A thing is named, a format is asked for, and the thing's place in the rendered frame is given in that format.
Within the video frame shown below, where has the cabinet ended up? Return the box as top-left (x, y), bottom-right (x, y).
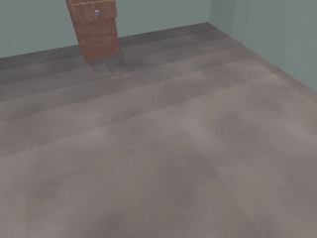
top-left (65, 0), bottom-right (120, 61)

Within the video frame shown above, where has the drawer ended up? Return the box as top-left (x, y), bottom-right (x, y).
top-left (69, 0), bottom-right (118, 23)

